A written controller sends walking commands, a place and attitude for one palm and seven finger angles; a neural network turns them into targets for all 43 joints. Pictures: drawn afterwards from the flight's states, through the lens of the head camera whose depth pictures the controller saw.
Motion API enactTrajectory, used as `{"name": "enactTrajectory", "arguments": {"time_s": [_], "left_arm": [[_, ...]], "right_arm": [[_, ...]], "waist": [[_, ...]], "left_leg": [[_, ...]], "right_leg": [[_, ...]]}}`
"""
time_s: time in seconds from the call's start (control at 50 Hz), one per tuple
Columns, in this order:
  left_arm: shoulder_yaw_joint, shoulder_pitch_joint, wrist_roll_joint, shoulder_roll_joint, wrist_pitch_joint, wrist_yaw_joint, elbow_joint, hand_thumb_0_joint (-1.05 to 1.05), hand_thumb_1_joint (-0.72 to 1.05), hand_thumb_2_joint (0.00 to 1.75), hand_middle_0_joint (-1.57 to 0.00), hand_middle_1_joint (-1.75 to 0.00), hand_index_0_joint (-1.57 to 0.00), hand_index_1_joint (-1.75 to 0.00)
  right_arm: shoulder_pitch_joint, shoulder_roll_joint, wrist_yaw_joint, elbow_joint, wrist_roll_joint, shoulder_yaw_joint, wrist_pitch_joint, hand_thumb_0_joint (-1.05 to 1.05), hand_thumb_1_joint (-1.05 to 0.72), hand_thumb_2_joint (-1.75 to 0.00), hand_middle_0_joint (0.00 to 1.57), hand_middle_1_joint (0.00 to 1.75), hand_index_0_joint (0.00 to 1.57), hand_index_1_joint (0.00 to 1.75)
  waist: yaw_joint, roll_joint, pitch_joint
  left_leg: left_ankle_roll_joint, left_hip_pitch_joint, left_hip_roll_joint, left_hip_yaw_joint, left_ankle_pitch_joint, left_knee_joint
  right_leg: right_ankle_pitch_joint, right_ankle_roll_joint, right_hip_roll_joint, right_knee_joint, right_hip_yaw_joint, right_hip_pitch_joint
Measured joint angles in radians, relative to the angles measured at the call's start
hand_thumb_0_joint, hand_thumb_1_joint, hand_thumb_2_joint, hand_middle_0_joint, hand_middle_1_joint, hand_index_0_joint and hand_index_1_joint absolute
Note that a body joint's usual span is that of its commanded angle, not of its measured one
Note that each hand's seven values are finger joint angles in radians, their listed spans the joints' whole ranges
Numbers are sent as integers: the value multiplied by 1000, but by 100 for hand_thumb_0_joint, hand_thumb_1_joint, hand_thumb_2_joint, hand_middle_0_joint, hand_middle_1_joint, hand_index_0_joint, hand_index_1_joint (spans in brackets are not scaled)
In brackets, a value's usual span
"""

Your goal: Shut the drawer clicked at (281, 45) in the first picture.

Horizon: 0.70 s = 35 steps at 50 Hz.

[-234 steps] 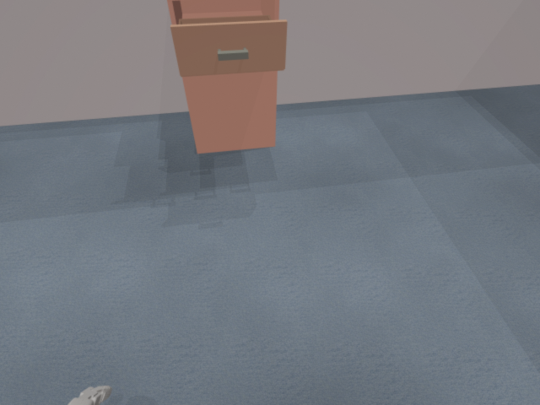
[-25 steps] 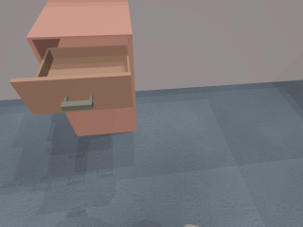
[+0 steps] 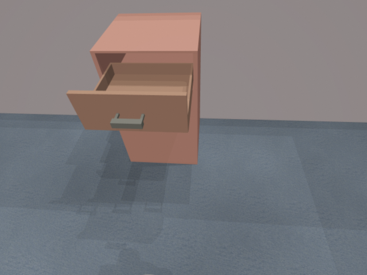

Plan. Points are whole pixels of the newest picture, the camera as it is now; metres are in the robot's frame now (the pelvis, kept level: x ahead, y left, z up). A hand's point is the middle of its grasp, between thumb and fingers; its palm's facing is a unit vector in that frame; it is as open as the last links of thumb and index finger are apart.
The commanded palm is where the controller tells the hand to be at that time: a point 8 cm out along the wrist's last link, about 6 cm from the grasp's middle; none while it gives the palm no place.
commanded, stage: take the last steps up to it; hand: left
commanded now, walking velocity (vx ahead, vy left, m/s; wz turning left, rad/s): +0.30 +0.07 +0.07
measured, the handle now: (128, 119) +0.62 +0.26 -0.06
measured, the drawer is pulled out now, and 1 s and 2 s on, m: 0.29 0.29 0.29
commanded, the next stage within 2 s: come to a stop and stand still in 0.90 s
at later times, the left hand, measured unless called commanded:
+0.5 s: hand out of the picture +0.12 +0.28 -0.18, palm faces +0.06 -0.98 -0.18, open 7.4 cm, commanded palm none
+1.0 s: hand (122, 212) +0.32 +0.23 -0.17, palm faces +0.00 -0.97 -0.23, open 7.2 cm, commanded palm none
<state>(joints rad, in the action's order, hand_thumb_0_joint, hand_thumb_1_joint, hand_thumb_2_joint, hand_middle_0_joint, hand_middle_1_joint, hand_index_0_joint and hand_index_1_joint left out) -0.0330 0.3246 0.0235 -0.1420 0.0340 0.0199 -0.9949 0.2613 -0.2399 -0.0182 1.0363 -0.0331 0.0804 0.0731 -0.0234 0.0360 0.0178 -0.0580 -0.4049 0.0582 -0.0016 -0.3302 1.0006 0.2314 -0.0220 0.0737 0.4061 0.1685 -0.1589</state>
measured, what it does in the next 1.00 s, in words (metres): walks ahead: left foot, then right foot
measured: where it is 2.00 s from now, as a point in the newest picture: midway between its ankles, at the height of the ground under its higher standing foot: outside the picture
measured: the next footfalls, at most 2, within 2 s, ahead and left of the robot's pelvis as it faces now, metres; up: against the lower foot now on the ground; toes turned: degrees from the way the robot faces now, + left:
left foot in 0.22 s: +0.06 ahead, +0.17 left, +0.00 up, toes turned +6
right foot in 0.74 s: +0.34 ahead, -0.04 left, +0.00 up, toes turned -9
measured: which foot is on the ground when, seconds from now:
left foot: up 0.00-0.20, down 0.22-0.74, up 0.76-1.00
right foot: down 0.00-0.22, up 0.24-0.72, down 0.74-1.00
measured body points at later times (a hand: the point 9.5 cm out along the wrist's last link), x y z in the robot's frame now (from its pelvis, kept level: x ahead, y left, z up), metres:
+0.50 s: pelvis +0.10 +0.09 +0.00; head +0.10 +0.11 +0.45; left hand +0.12 +0.33 -0.17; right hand +0.08 -0.14 -0.15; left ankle +0.02 +0.17 -0.75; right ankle +0.15 -0.04 -0.67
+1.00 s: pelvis +0.26 +0.04 -0.01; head +0.27 +0.03 +0.44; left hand +0.32 +0.28 -0.15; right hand +0.26 -0.18 -0.17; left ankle +0.29 +0.19 -0.69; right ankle +0.30 -0.03 -0.75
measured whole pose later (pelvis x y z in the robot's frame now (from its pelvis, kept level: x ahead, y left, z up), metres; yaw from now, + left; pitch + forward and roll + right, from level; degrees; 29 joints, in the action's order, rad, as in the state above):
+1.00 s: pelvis +0.26 +0.04 -0.01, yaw -2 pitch -1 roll -1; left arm -0.05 0.22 0.01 -0.17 0.05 0.02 -1.06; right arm 0.27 -0.15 0.02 1.07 -0.02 0.05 0.00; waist 0.02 0.03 0.05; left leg -0.03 -0.48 0.12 -0.04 -0.31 0.98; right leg 0.17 -0.08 -0.03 0.42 0.15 -0.23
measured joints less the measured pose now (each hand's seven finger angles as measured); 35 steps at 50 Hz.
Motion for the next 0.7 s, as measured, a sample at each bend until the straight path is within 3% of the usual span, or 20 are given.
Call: {"name": "enactTrajectory", "arguments": {"time_s": [0.14,0.2,0.22,0.28,0.34,0.42,0.5,0.58,0.7], "left_arm": [[-7,98,10,-22,-3,-11,-83,0,91,90,-20,-29,-20,-30],[-13,139,5,-36,-18,-13,-122,0,90,90,-20,-29,-20,-30],[-14,152,2,-36,-26,-15,-132,0,90,90,-20,-29,-20,-30],[-17,147,3,-50,-60,-15,-159,0,91,90,-20,-29,-20,-30],[-24,113,7,-54,-59,-23,-155,1,91,90,-20,-29,-20,-30],[-29,31,5,-62,-38,-27,-116,1,91,90,-19,-29,-20,-30],[-30,-59,0,-63,-33,-27,-75,0,91,90,-19,-29,-20,-30],[-25,-141,-3,-54,-38,-31,-46,0,91,90,-19,-29,-20,-30],[-13,-236,-8,-35,-22,-33,-5,0,91,90,-19,-29,-20,-30]], "right_arm": [[-63,20,-8,-16,9,-17,-26,1,-91,-90,19,30,19,30],[-83,38,-6,-36,13,-30,-57,1,-91,-90,19,30,19,30],[-85,39,-3,-45,13,-34,-72,1,-91,-90,19,30,19,30],[-79,76,10,-51,10,-45,-96,1,-91,-90,19,30,19,30],[-36,88,38,-49,20,-35,-116,-1,-94,-90,20,30,20,30],[30,79,47,-8,20,-45,-131,-1,-95,-90,20,30,20,30],[105,93,51,45,19,-57,-135,-1,-94,-90,20,30,20,30],[169,110,54,88,13,-62,-134,0,-93,-90,20,30,20,30],[231,121,53,135,6,-65,-124,1,-91,-90,20,30,20,30]], "waist": [[-54,-34,-3],[-64,-46,-11],[-60,-37,-17],[-48,-64,-11],[-21,-70,-15],[-8,-84,-6],[5,-90,4],[34,-78,19],[81,-28,61]], "left_leg": [[29,80,3,-56,-54,-271],[41,165,-7,-92,-8,-457],[50,190,-5,-87,8,-512],[80,209,-22,-112,25,-481],[94,274,-38,-122,31,-556],[106,359,-70,-130,56,-663],[109,423,-90,-132,45,-714],[103,477,-95,-131,10,-731],[68,531,-60,-140,-100,-660]], "right_leg": [[-5,40,40,-28,2,21],[30,64,51,21,-7,10],[70,64,47,72,-10,-9],[224,40,42,359,-73,-120],[151,26,29,576,-93,-240],[32,37,28,670,-104,-356],[-6,44,20,651,-101,-413],[-22,36,17,533,-82,-415],[3,-14,-23,276,-47,-322]]}}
